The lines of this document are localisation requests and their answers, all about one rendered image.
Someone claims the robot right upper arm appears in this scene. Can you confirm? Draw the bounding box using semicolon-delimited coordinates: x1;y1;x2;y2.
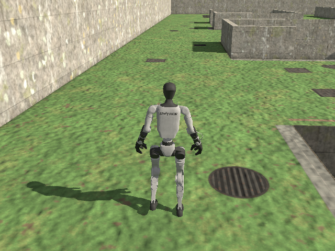
180;106;195;134

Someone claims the robot left upper arm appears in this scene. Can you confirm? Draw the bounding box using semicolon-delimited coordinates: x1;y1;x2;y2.
143;105;158;133

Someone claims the left robot thigh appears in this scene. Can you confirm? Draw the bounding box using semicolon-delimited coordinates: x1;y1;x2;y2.
150;145;160;176

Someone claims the right robot hand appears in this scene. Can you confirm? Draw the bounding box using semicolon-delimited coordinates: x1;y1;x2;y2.
191;143;203;155

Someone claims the left robot hand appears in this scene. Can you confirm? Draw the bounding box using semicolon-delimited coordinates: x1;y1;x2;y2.
135;142;147;154

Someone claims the humanoid robot torso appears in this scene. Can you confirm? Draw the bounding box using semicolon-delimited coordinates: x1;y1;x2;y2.
157;103;181;157

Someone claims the left robot forearm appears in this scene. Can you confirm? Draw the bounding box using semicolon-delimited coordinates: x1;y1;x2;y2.
137;125;148;144

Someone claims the right robot forearm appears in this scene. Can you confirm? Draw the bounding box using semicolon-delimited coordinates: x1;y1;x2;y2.
190;126;201;146

